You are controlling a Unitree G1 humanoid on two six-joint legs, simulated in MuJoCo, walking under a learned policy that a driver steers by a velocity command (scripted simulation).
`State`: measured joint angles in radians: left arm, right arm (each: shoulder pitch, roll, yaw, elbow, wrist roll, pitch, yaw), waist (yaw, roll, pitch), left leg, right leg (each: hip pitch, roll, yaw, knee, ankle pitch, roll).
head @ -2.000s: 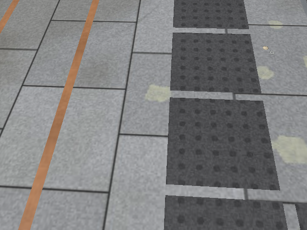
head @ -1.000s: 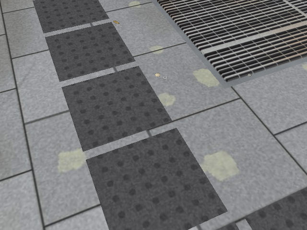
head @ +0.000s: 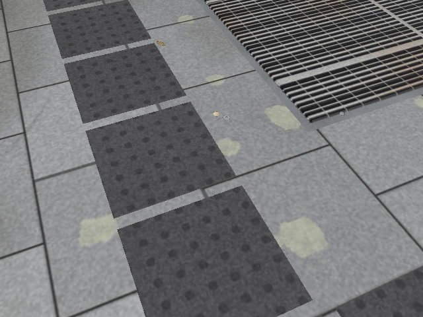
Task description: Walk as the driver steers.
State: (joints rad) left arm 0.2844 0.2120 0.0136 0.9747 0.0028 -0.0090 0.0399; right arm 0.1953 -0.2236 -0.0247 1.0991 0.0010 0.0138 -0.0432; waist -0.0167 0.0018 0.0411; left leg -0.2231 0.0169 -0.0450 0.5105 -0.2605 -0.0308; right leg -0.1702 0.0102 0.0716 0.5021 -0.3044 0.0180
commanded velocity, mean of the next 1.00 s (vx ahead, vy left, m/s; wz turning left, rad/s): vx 0.32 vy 0.00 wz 0.16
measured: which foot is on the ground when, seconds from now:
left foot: down 0.00-0.72, up 0.74-1.00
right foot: down 0.00-0.34, up 0.36-0.70, down 0.72-1.00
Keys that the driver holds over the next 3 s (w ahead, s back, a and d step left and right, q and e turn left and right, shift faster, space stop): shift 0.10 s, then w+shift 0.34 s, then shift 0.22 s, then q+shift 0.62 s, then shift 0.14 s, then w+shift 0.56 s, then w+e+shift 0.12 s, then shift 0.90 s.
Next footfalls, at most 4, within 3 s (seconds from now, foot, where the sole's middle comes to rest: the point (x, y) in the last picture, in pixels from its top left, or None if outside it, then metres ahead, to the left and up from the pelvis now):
0.72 right None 0.43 -0.11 -0.77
1.18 left None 0.32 0.13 -0.77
1.72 right None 0.50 -0.05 -0.77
2.18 left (91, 253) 0.74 0.44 -0.77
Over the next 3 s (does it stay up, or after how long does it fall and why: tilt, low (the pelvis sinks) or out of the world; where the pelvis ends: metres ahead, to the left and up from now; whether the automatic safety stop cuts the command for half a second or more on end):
stays up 0.86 0.34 0.00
